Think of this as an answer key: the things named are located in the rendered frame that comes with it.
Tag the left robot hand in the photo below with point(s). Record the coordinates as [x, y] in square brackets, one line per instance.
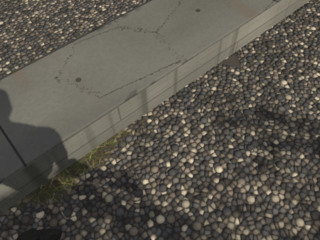
[41, 234]

